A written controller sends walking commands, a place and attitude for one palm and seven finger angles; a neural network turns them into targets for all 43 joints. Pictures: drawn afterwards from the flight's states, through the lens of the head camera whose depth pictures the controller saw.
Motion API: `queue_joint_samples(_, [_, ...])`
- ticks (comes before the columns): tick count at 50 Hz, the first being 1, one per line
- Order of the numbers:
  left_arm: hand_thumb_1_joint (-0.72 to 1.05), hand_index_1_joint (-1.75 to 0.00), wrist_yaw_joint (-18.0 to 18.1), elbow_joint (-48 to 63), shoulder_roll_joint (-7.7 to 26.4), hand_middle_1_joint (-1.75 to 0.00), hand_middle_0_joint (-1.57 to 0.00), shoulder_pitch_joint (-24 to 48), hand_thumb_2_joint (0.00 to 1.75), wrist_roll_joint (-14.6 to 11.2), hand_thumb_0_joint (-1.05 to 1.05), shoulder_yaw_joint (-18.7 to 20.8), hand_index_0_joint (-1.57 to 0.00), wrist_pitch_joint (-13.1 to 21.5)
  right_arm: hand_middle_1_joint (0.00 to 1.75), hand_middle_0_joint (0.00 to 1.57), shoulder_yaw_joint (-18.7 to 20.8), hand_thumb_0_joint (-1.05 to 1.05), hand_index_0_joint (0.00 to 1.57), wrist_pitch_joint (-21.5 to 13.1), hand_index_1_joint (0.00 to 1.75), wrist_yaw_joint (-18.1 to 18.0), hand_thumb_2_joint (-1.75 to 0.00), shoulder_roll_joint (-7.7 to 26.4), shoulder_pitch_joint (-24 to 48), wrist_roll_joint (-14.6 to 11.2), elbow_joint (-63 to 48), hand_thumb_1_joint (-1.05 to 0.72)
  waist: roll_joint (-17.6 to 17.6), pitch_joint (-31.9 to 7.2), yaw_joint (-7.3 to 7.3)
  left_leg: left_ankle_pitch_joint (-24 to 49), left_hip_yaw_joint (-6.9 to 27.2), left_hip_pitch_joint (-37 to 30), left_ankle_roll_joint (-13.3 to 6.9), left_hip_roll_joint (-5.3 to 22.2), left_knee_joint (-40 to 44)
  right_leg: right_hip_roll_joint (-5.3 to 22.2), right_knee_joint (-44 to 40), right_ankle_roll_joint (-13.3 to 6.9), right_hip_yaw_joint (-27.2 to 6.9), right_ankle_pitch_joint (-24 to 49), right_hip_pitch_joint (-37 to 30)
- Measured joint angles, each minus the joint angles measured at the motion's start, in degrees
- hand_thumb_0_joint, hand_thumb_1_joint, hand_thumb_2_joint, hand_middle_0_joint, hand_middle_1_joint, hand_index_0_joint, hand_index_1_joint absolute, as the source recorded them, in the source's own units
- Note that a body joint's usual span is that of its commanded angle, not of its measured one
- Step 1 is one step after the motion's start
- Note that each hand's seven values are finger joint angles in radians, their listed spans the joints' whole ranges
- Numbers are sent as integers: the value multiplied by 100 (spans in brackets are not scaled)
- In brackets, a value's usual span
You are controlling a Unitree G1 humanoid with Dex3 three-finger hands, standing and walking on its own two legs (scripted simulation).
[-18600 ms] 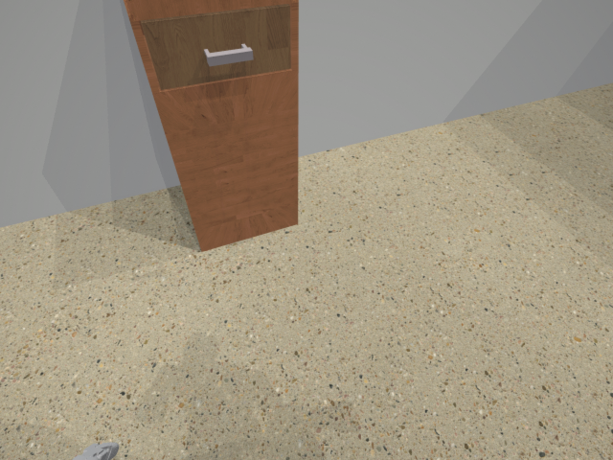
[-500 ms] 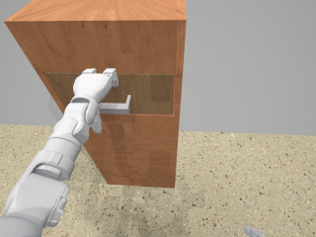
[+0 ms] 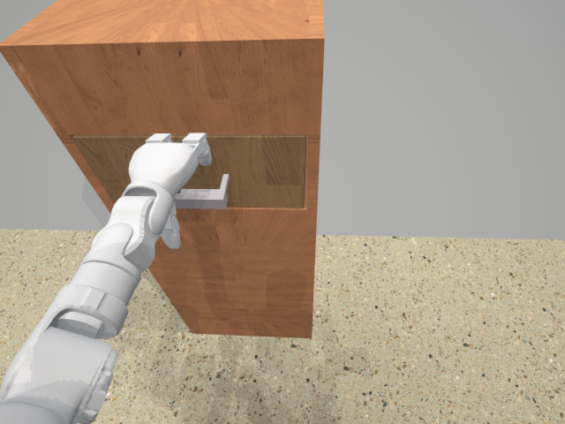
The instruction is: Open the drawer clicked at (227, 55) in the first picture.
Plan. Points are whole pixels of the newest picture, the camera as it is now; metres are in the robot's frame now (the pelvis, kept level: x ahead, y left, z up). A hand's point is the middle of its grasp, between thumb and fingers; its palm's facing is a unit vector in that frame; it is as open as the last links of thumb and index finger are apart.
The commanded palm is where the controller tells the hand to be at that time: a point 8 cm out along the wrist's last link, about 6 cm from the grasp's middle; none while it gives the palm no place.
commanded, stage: lower the fingers behind the handle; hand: left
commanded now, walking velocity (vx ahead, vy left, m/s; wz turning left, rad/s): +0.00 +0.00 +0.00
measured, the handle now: (194, 189) +0.49 +0.18 +0.05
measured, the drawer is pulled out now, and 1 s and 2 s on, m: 0.00 0.00 0.00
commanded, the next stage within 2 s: close the thumb around the handle in 1.60 s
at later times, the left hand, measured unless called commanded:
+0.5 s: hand (183, 207) +0.43 +0.17 +0.07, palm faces -0.01 -0.02 -1.00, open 13.9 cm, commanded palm +0.41 +0.18 +0.13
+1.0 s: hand (186, 212) +0.44 +0.18 +0.03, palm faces -0.02 -0.03 -1.00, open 13.8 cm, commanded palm +0.42 +0.18 +0.09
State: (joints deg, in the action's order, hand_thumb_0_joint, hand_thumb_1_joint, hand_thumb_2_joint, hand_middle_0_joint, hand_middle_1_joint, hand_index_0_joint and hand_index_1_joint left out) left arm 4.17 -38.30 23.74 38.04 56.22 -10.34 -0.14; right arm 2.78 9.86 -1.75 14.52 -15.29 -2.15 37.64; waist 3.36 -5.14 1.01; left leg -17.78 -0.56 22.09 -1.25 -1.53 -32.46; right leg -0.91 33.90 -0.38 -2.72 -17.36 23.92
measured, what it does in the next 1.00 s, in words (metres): stands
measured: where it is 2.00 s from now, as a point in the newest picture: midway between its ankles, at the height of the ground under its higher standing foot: outside the picture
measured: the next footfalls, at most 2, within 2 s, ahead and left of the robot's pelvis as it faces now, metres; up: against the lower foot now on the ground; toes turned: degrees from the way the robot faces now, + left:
none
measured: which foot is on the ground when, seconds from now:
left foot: down 0.00-1.00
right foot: down 0.00-1.00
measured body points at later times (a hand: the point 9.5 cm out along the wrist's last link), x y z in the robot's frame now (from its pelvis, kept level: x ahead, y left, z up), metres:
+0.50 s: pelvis +0.00 +0.00 +0.00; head +0.03 -0.03 +0.44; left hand +0.42 +0.17 +0.12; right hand +0.10 -0.26 -0.14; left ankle -0.02 +0.11 -0.73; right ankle -0.01 -0.12 -0.73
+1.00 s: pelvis +0.00 +0.00 -0.01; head +0.05 -0.02 +0.43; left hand +0.44 +0.18 +0.09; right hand +0.06 -0.27 -0.15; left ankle -0.02 +0.11 -0.73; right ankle -0.01 -0.12 -0.73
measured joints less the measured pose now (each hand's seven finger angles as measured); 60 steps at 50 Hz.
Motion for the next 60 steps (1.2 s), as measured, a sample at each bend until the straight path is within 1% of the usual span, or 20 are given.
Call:
queue_joint_samples(2, [-49, -120, -2, 43, -29, -120, -32, -42, 30, 18, 0, 9, -31, 96, 30, 20, -19, 1, 20, -13, 30, -18, -90, -15, 66, 6, -42, -91, -11, 15, -9, 0, -2, -9, 2, -1, -4, 0, 13, -2, -2, -5, -4])
queue_joint_samples(6, [-49, -120, 150, -54, -74, -120, -32, -25, 30, 90, 0, 27, -32, 200, 30, 20, -44, 1, 20, -66, 30, -29, -90, -49, 183, 17, -83, -90, -46, 20, -36, -5, 3, 33, 12, -3, -41, 3, 67, -10, 6, -21, 43])
queue_joint_samples(12, [-49, -120, 326, -230, -68, -120, -32, 32, 30, 192, 0, -12, -32, 98, 30, 20, -29, 1, 21, -111, 30, 1, -90, -74, 241, 42, -106, -90, -67, -2, -64, -19, 40, 173, 26, -2, -124, 2, 136, -23, 45, -40, 165])
queue_joint_samples(18, [-49, -120, 361, -113, -181, -120, -32, -82, 30, 157, 0, -97, -32, 80, 30, 20, 22, 1, 21, -77, 30, 30, -90, -62, 181, 69, -48, -90, -38, -37, -77, -58, 61, 227, 27, -2, -196, 2, 182, -25, 69, -73, 201])
queue_joint_samples(22, [-49, -120, 467, -219, -231, -120, -32, -138, 30, 207, 0, -15, -32, 155, 30, 20, -7, 1, 21, -45, 30, 9, -90, -64, 163, 69, -2, -90, -50, -38, -39, -77, 36, 239, 28, 5, -223, -6, 228, -26, 45, -91, 231])
queue_joint_samples(25, [-49, -120, 561, -414, -186, -120, -32, -101, 30, 281, 0, 41, -32, 158, 30, 20, -19, 1, 21, -64, 30, -14, -90, -82, 140, 66, 12, -90, -76, -26, 8, -80, 22, 292, 34, 15, -250, -17, 265, -32, 33, -93, 294])
queue_joint_samples(29, [-49, -120, 651, -522, -120, -120, -32, -86, 30, 314, 0, 120, -32, 200, 30, 20, 26, 1, 21, -115, 30, -14, -90, -86, 53, 82, 13, -90, -75, -22, 44, -87, 20, 390, 40, 30, -300, -33, 292, -39, 33, -85, 384])
queue_joint_samples(36, [-49, -120, 804, -739, -179, -120, -32, -18, 30, 331, 0, 71, -32, 219, 30, 20, 89, 1, 20, -143, 30, 11, -90, -47, -77, 87, 117, -90, -69, -57, 75, -123, 34, 542, 35, 31, -408, -34, 364, -32, 51, -106, 514])
queue_joint_samples(42, [-49, -120, 973, -1090, -177, -120, -32, 139, 30, 439, 0, 183, -32, 272, 30, 20, 69, 1, 21, -199, 30, -24, -90, -55, -74, 100, 130, -90, -109, -51, 191, -149, 13, 731, 28, 41, -513, -46, 455, -26, 33, -116, 705])
queue_joint_samples(45, [-49, -120, 1072, -1200, -147, -120, -32, 192, 30, 471, 0, 263, -32, 281, 30, 20, 86, 1, 21, -236, 30, -21, -90, -63, -110, 119, 115, -90, -115, -83, 227, -171, -8, 843, 26, 54, -570, -60, 494, -23, 14, -120, 817])
queue_joint_samples(49, [-49, -120, 1169, -1254, -142, -120, -32, 154, 31, 487, 0, 375, -32, 272, 30, 20, 119, 1, 21, -236, 30, 14, -90, -66, -179, 141, 125, -90, -111, -154, 230, -212, -39, 935, 18, 72, -627, -79, 530, -15, -16, -136, 911])
queue_joint_samples(52, [-49, -120, 1203, -1293, -150, -120, -32, 107, 31, 503, 0, 354, -32, 235, 30, 20, 130, 1, 21, -224, 30, 38, -90, -62, -216, 139, 142, -90, -103, -180, 228, -243, -41, 976, 11, 75, -672, -82, 552, -7, -16, -155, 943])
queue_joint_samples(56, [-49, -120, 1245, -1162, -212, -120, -32, -29, 31, 509, 0, 304, -32, 273, 30, 20, 170, 1, 21, -219, 30, 61, -90, -70, -247, 151, 147, -90, -87, -210, 206, -282, -36, 1022, -1, 72, -736, -79, 589, 3, -11, -183, 973])
queue_joint_samples(60, [-49, -120, 1386, -1141, -297, -120, -31, -82, 31, 564, 0, 291, -32, 281, 30, 20, 175, 1, 21, -221, 30, 84, -90, -89, -212, 161, 167, -90, -92, -237, 193, -324, -31, 1086, -10, 60, -825, -69, 669, 13, -3, -225, 1029])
